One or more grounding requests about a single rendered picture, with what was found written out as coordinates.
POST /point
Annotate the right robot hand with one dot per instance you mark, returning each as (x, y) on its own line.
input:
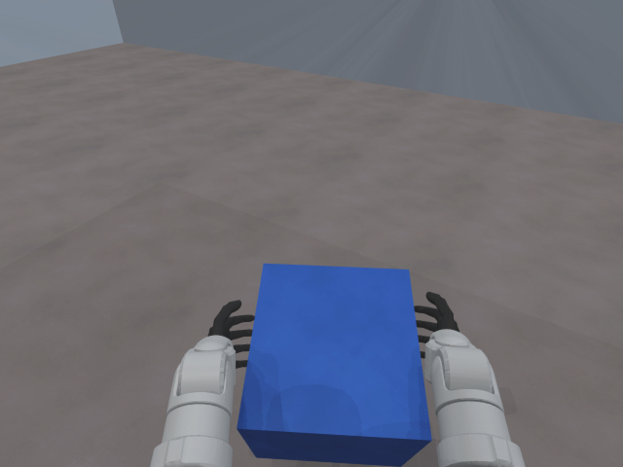
(443, 315)

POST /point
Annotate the left robot forearm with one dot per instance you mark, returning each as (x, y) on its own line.
(200, 408)

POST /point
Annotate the carton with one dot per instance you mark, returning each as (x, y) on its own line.
(334, 368)

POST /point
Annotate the right robot forearm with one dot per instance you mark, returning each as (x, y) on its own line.
(472, 426)

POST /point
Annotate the left robot hand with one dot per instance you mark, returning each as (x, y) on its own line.
(222, 324)

